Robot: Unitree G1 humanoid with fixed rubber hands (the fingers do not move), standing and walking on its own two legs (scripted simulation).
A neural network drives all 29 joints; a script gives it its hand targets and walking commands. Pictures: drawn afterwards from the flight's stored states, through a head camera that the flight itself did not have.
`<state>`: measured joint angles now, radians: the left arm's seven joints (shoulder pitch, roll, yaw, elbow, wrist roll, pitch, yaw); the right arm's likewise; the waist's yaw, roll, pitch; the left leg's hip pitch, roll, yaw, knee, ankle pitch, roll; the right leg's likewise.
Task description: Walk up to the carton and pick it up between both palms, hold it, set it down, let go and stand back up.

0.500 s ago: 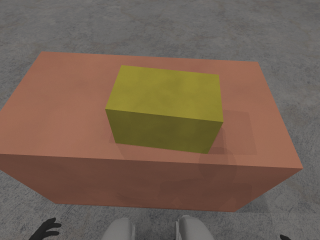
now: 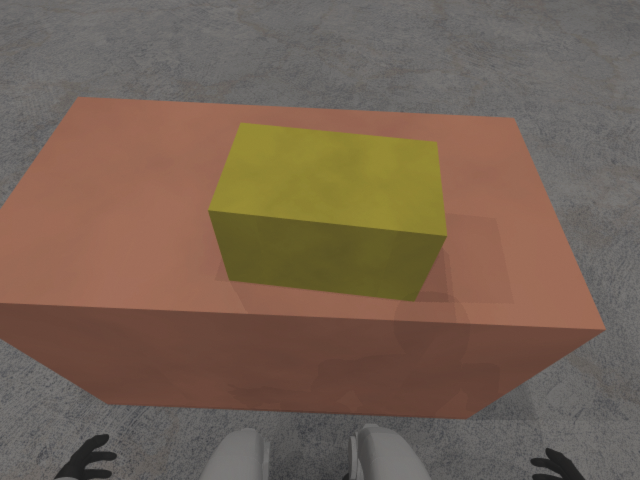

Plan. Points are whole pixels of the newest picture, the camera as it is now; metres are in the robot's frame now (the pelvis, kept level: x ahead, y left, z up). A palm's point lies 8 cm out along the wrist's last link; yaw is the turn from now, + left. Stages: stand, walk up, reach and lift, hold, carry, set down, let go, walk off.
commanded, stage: reach and lift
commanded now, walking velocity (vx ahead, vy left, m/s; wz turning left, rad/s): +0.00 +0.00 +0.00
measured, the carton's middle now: (329, 213) +0.47 -0.01 +0.01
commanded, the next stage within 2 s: none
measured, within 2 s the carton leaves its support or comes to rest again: neither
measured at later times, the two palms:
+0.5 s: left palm (102, 453) +0.15 +0.26 -0.06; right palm out of the picture +0.12 -0.29 -0.07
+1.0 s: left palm (87, 435) +0.16 +0.26 -0.01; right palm (564, 478) +0.13 -0.25 +0.00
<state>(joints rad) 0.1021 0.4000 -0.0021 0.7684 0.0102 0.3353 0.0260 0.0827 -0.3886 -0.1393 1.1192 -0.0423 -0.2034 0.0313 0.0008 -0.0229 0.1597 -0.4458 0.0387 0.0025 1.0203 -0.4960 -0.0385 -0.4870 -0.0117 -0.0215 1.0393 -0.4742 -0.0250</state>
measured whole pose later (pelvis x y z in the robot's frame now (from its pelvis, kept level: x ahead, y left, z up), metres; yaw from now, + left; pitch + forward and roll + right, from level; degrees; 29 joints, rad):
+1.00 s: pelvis -0.04 -0.01 +0.04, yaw +0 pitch -2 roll +2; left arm 0.09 0.36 0.00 0.52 -0.13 0.05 0.02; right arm 0.27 -0.16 -0.12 0.39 -0.01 -0.10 -0.05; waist 0.00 -0.05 0.07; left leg -0.40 0.02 0.01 0.68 -0.24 -0.05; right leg -0.46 -0.02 -0.02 0.76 -0.29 -0.03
